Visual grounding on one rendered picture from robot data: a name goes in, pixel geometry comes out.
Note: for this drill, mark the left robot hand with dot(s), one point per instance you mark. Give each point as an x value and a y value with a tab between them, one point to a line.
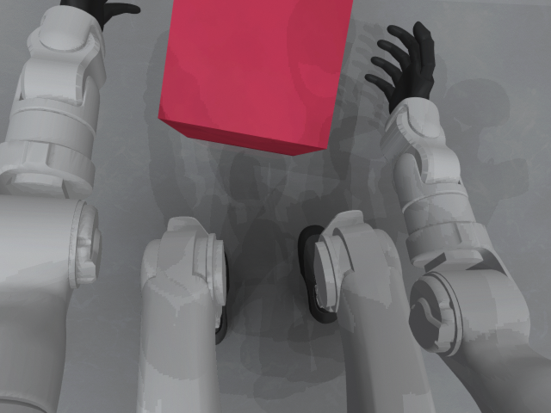
101	10

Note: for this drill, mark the left robot forearm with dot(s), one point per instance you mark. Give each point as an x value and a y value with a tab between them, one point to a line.
53	120

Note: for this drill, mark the robot left shin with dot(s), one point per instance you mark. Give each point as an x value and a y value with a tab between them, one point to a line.
149	262

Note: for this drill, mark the right robot upper arm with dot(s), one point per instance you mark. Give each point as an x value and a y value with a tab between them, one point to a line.
478	323

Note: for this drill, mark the left robot upper arm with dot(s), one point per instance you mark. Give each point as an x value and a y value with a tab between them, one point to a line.
48	247

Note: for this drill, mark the right robot hand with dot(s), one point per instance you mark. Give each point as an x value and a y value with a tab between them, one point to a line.
415	79

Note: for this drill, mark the right robot forearm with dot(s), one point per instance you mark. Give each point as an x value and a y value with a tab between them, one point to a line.
443	233

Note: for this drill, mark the carton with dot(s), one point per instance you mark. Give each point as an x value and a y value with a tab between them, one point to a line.
259	74

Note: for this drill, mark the left robot thigh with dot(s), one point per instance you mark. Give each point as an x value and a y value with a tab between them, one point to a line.
177	370

